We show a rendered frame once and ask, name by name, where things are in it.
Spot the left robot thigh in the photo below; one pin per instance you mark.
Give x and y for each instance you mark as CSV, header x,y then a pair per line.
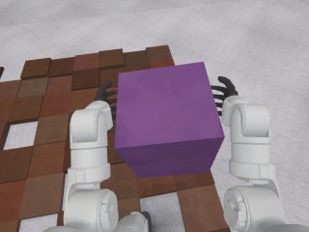
x,y
132,223

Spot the left robot shin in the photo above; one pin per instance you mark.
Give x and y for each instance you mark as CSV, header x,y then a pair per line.
x,y
137,213

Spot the left robot hand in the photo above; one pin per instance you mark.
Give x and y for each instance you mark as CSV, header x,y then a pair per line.
x,y
102,96

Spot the robot right forearm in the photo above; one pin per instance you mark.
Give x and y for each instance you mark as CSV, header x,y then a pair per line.
x,y
250,134

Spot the right robot upper arm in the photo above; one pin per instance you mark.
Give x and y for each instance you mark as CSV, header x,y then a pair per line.
x,y
256,209

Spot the left robot upper arm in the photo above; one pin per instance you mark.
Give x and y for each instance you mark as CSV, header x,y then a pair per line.
x,y
90,210

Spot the robot left forearm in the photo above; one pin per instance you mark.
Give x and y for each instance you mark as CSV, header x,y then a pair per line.
x,y
89,164

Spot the carton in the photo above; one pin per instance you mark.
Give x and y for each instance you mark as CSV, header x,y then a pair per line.
x,y
167,123

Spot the right robot hand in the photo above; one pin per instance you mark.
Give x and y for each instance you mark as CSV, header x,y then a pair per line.
x,y
228,91

